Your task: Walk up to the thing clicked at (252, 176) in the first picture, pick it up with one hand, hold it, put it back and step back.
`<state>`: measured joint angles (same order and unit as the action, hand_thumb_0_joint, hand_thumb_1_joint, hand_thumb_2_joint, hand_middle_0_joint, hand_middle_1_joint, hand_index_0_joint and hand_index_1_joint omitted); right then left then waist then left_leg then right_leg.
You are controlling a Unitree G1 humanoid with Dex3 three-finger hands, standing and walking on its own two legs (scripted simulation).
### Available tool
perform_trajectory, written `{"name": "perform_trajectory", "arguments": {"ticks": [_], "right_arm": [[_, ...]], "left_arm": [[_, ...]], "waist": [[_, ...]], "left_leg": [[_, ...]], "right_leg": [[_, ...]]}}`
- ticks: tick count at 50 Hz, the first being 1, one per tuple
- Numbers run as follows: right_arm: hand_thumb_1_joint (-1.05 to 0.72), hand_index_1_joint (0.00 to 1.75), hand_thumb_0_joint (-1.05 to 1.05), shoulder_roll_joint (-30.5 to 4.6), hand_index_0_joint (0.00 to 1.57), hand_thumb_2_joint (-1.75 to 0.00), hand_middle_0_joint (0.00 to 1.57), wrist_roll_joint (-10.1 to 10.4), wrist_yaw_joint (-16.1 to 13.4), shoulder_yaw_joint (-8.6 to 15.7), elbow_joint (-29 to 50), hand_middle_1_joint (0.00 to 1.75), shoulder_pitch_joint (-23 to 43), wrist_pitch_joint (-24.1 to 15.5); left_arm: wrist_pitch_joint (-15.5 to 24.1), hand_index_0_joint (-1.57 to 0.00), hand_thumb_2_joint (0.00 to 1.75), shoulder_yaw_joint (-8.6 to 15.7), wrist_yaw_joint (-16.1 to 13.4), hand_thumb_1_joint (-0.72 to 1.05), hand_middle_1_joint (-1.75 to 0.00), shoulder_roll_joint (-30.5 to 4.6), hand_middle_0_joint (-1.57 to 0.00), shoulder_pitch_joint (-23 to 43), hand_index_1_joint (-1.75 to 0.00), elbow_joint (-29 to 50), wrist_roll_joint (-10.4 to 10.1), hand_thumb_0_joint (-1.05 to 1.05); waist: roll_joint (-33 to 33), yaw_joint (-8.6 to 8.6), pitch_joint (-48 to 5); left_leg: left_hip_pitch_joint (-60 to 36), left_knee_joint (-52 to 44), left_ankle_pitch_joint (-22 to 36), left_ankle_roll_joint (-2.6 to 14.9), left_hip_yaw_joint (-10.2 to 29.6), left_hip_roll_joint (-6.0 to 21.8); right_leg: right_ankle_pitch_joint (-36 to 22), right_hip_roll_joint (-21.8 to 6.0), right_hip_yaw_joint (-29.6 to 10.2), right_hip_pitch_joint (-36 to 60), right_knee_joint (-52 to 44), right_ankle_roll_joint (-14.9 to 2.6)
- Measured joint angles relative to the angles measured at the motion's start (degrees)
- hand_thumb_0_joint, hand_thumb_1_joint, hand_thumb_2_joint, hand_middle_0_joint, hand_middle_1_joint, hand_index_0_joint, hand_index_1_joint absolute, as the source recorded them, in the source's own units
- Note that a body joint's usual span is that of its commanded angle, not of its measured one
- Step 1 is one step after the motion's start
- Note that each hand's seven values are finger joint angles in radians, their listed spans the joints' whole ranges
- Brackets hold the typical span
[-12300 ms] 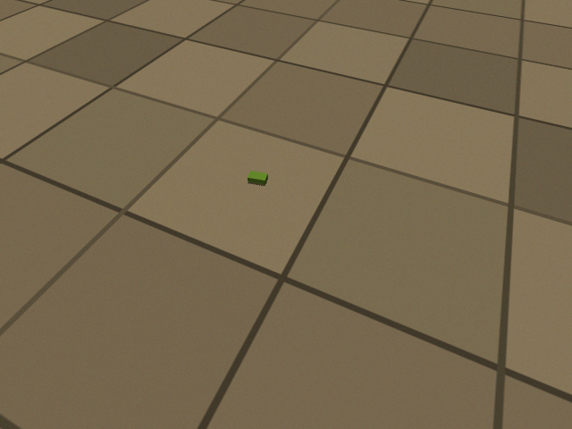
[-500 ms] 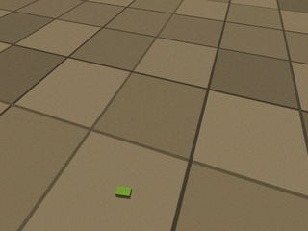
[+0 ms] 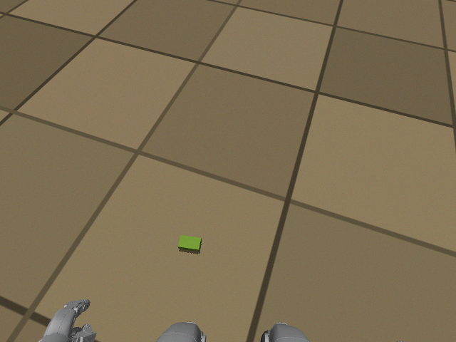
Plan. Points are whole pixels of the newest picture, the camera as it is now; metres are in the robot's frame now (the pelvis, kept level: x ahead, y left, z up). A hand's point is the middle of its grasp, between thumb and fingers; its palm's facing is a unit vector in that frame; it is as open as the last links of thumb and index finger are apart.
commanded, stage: walk up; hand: left
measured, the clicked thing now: (189, 243) +0.50 +0.18 -0.74
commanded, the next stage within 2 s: none
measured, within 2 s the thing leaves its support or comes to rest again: neither
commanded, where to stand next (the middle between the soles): +0.10 -0.04 m, yaw -2 degrees
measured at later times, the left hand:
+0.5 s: hand out of the picture +0.01 +0.27 -0.16, palm faces -0.12 -0.91 -0.40, open 7.4 cm
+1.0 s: hand out of the picture -0.10 +0.25 -0.15, palm faces -0.03 -0.94 -0.33, open 7.4 cm
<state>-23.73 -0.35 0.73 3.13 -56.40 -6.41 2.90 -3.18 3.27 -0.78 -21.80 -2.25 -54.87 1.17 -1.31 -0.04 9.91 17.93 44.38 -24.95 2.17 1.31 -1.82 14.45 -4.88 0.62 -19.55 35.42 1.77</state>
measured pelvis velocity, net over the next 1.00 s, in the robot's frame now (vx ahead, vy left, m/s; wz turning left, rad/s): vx -0.23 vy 0.00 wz -0.05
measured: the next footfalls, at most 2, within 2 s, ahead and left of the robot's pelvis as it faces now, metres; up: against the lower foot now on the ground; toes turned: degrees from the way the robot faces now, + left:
right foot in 0.46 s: -0.08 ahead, -0.11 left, +0.00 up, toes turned -3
left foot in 0.84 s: -0.15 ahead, +0.12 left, +0.00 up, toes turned -3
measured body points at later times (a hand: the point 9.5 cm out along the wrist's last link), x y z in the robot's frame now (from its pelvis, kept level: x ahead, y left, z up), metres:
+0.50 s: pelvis -0.09 +0.01 -0.01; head -0.03 +0.00 +0.43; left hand +0.02 +0.31 -0.13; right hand +0.00 -0.31 -0.13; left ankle -0.02 +0.12 -0.72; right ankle -0.12 -0.11 -0.73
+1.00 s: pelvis -0.23 +0.00 +0.01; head -0.17 +0.03 +0.45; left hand -0.10 +0.30 -0.12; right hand -0.15 -0.31 -0.10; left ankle -0.19 +0.13 -0.72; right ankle -0.24 -0.14 -0.63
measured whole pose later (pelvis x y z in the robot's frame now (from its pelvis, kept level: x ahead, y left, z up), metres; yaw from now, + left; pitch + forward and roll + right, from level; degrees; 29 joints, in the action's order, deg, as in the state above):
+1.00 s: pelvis -0.23 +0.00 +0.01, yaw -3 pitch -3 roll -1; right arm -19.9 -2.8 -1.5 1.9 -48.9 -10.8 1.3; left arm -6.4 5.0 0.2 -21.9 -8.9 -44.1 1.2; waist -3.2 0.9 9.4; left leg 15.4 34.1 -16.1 0.5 1.3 1.3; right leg 29.0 6.7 -8.6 -28.0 70.1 -0.5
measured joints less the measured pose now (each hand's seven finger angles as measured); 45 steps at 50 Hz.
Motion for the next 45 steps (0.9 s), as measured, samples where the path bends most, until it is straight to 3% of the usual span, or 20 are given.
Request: {"name": "perform_trajectory", "arguments": {"ticks": [1,3,6,8,10,13,18,23,26,29,31,34,39,42,44,45], "right_arm": [[-0.90,0.30,0.00,-0.21,0.21,-0.90,0.20,-0.22,0.01,0.18,0.43,0.30,-0.75,-0.20],[-0.90,0.30,0.00,0.59,0.21,-0.90,0.20,-1.14,-0.33,0.72,0.52,0.30,-1.26,-0.53],[-0.90,0.30,0.00,2.81,0.21,-0.90,0.20,-2.00,-0.26,0.14,0.93,0.30,-2.10,-0.33],[-0.90,0.30,0.00,3.82,0.21,-0.90,0.20,-2.28,-0.49,-0.14,1.21,0.30,-2.78,-0.09],[-0.90,0.30,0.00,4.31,0.21,-0.90,0.20,-2.23,-1.01,-0.22,1.72,0.30,-2.92,-0.06],[-0.90,0.30,0.00,4.51,0.21,-0.90,0.20,-1.67,-1.74,-0.05,3.20,0.30,-2.42,-0.60],[-0.90,0.30,0.00,4.44,0.21,-0.90,0.20,-1.15,-2.27,-0.12,6.02,0.30,-0.72,-1.17],[-0.90,0.30,0.00,3.38,0.21,-0.90,0.20,-0.97,-1.78,-0.33,7.79,0.30,0.93,-0.52],[-0.90,0.30,0.00,1.74,0.21,-0.90,0.20,-0.39,-1.68,0.10,7.26,0.30,1.56,0.42],[-0.90,0.30,0.00,2.05,0.21,-0.90,0.20,0.21,-2.13,0.05,6.46,0.30,1.10,1.02],[-0.90,0.30,0.00,1.69,0.21,-0.90,0.20,0.58,-2.10,-0.28,6.56,0.30,0.43,0.67],[-0.90,0.30,0.00,0.85,0.21,-0.90,0.20,0.61,-2.57,-0.54,7.13,0.30,-0.86,-0.15],[-0.90,0.30,0.00,0.34,0.21,-0.90,0.20,-0.14,-3.30,-0.43,7.42,0.30,-2.74,-1.12],[-0.90,0.30,0.00,1.19,0.21,-0.90,0.20,-0.94,-3.13,-0.30,7.19,0.30,-3.54,-1.74],[-0.90,0.30,0.00,3.30,0.21,-0.90,0.20,-1.83,-2.74,-0.54,6.67,0.30,-3.15,-1.68],[-0.90,0.30,0.00,3.61,0.21,-0.90,0.20,-2.07,-2.27,-0.87,6.95,0.30,-3.53,-1.59]], "left_arm": [[-0.26,-0.20,0.90,-0.05,-0.03,0.90,-0.30,-0.28,-0.20,0.22,-0.30,0.75,-0.04,0.00],[-0.89,-0.20,0.90,0.21,-0.33,0.90,-0.30,-1.20,-0.20,1.52,-0.30,1.95,-0.49,0.00],[-1.69,-0.20,0.90,0.68,-1.34,0.90,-0.30,-1.80,-0.20,1.83,-0.30,3.13,-0.58,0.00],[-1.93,-0.20,0.90,0.51,-1.49,0.91,-0.30,-1.60,-0.20,1.17,-0.30,3.20,-0.67,0.00],[-1.86,-0.20,0.90,0.36,-1.18,0.91,-0.30,-1.34,-0.20,-0.20,-0.30,3.66,-0.86,0.00],[-1.66,-0.20,0.90,0.40,-0.72,0.91,-0.30,-0.94,-0.20,-2.71,-0.30,4.18,-0.53,0.00],[-1.86,-0.20,0.90,0.70,-0.32,0.90,-0.30,-0.73,-0.20,-5.38,-0.30,4.41,-0.17,0.00],[-1.04,-0.20,0.90,1.00,0.33,0.90,-0.30,-0.57,-0.20,-6.79,-0.30,4.70,0.21,0.00],[-0.50,-0.20,0.90,0.92,0.77,0.91,-0.30,1.49,-0.20,-7.03,-0.30,4.39,0.81,0.00],[-0.21,-0.20,0.90,0.65,1.26,0.90,-0.30,1.56,-0.20,-8.53,-0.30,5.92,0.97,0.00],[-0.32,-0.20,0.90,0.73,1.04,0.90,-0.30,1.83,-0.20,-8.79,-0.30,6.77,0.83,0.00],[-0.65,-0.20,0.90,0.93,0.67,0.90,-0.30,2.01,-0.20,-7.96,-0.30,8.45,1.00,0.00],[-0.80,-0.20,0.90,1.13,0.11,0.90,-0.30,1.61,-0.20,-4.93,-0.30,12.79,1.46,0.00],[-1.20,-0.20,0.90,1.11,0.24,0.90,-0.30,0.48,-0.20,-3.51,-0.30,14.73,0.87,0.00],[-2.00,-0.20,0.90,1.57,0.29,0.90,-0.30,-0.68,-0.20,-3.16,-0.30,14.10,0.47,0.00],[-2.47,-0.20,0.90,1.65,0.23,0.90,-0.30,-0.51,-0.20,-3.58,-0.30,13.33,0.39,0.00]], "waist": [[0.01,-0.29,-0.23],[-1.72,-0.14,1.08],[-2.84,-0.40,2.61],[-2.37,-0.84,2.24],[-2.12,-0.36,1.87],[-1.78,0.21,2.07],[-1.35,0.51,2.98],[-0.34,1.21,2.59],[4.43,0.17,2.29],[2.35,1.91,0.18],[1.54,2.30,-0.64],[1.59,2.12,-1.38],[1.69,1.25,0.21],[-0.21,0.88,1.65],[-4.58,2.17,3.04],[-4.56,1.89,2.49]], "left_leg": [[-1.37,-3.53,4.50,0.01,-0.13,0.67],[-2.00,-4.56,2.64,-0.71,-0.93,-0.16],[-1.98,-5.40,3.97,-0.28,-1.12,0.15],[-2.03,-8.14,6.07,-0.04,-0.65,0.94],[-2.09,-10.71,7.91,0.14,-1.36,1.53],[-2.00,-12.13,9.26,0.23,-2.74,1.98],[-0.59,-10.31,9.56,0.23,-4.68,2.53],[2.37,-5.32,8.57,-0.91,-6.52,3.79],[3.73,-2.47,8.06,-1.49,-3.03,5.66],[6.55,10.18,-4.52,-1.82,1.28,-0.34],[7.46,17.58,-5.93,-1.94,3.62,-3.24],[6.90,21.07,-5.03,-2.57,5.52,-4.26],[1.10,7.25,-4.63,-3.40,2.94,-1.03],[-3.83,-7.20,3.83,-2.53,0.25,-0.13],[-4.88,-8.28,5.31,-1.79,-2.17,-2.06],[-4.30,-7.72,5.34,-1.60,-2.03,-1.52]], "right_leg": [[0.63,-0.14,0.07,-1.33,1.81,0.56],[5.43,0.30,-3.26,-4.24,7.77,-0.98],[16.65,7.23,-9.40,-7.34,21.06,-2.53],[17.44,10.78,-9.99,-8.68,28.48,-2.69],[15.21,12.08,-9.86,-9.16,32.89,-2.46],[13.15,11.57,-9.57,-6.98,33.00,-1.24],[13.94,8.80,-8.61,-0.97,21.46,0.25],[9.43,6.01,-4.68,5.01,5.48,-1.05],[7.30,8.42,-1.81,6.54,2.88,-2.81],[6.24,6.53,-3.64,4.65,3.32,-3.72],[4.32,5.48,-4.22,4.11,1.40,-3.82],[1.77,4.99,-3.60,2.37,-0.62,-3.67],[-0.23,4.66,-0.48,-1.07,0.29,-3.58],[0.70,3.52,0.77,-3.94,5.07,-3.05],[2.98,2.59,-2.66,-5.20,8.61,-3.02],[8.25,4.49,-4.32,-6.15,12.35,-2.96]]}}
